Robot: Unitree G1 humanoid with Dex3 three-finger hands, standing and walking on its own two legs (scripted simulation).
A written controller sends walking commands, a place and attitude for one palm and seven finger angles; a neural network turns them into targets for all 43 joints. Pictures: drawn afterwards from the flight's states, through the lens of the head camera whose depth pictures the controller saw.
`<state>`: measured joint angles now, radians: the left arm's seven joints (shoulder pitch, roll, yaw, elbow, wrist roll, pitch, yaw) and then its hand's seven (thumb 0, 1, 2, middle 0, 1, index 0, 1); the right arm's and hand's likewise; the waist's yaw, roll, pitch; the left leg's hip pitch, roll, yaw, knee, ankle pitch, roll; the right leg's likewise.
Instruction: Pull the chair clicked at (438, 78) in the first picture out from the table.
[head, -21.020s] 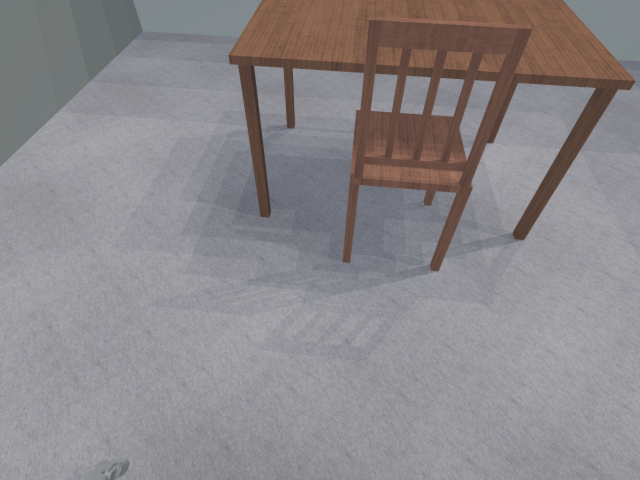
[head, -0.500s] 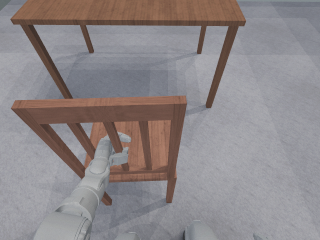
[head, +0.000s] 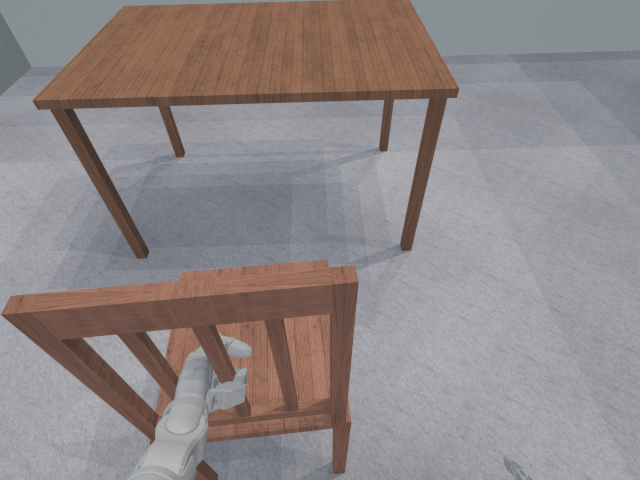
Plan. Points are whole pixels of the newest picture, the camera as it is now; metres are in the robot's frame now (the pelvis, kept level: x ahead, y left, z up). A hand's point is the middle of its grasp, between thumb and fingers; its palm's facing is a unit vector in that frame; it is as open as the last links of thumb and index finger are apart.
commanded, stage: stop walking, hand still on the chair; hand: left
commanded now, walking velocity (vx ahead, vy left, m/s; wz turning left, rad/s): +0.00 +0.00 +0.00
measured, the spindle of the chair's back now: (227, 375) +0.28 +0.15 -0.08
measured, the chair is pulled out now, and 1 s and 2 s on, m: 0.61 0.61 0.61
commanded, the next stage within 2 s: open the thumb and straighten the fingers in 0.42 s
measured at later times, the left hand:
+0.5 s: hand (238, 386) +0.26 +0.13 -0.07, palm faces +0.04 -0.98 -0.19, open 5.4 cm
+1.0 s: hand (230, 379) +0.27 +0.14 -0.07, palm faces +0.05 -0.98 -0.18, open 13.9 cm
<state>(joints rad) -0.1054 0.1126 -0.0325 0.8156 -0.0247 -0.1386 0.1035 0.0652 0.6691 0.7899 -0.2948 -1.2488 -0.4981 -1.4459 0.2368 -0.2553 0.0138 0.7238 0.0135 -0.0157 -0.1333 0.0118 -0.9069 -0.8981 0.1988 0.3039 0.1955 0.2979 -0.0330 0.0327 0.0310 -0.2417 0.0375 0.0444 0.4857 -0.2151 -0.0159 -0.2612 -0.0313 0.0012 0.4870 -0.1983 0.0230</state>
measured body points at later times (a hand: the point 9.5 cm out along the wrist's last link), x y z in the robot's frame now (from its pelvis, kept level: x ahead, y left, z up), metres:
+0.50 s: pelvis +0.03 +0.00 +0.00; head +0.04 -0.02 +0.45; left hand +0.26 +0.18 -0.05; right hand +0.17 -0.24 -0.11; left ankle +0.03 +0.13 -0.74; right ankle +0.04 -0.13 -0.74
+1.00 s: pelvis +0.05 -0.01 -0.03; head +0.08 -0.03 +0.42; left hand +0.27 +0.20 -0.06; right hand +0.22 -0.24 -0.12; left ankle +0.03 +0.13 -0.74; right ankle +0.04 -0.13 -0.74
